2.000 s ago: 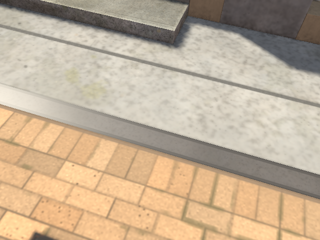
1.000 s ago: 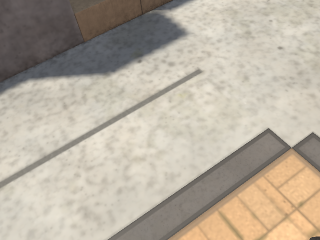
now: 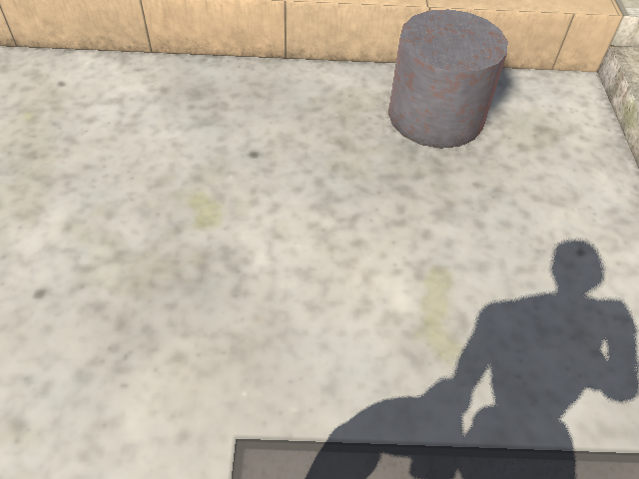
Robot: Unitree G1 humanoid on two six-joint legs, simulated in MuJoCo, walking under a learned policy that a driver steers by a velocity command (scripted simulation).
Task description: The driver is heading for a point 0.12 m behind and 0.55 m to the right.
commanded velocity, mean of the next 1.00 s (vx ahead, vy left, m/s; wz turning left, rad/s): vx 0.17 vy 0.00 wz -0.53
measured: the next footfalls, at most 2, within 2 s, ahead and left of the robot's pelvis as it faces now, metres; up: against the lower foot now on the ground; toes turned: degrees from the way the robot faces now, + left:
left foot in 0.16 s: +0.40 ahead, +0.12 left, +0.00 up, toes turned -10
right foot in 0.52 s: +0.35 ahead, -0.11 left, +0.00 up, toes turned -10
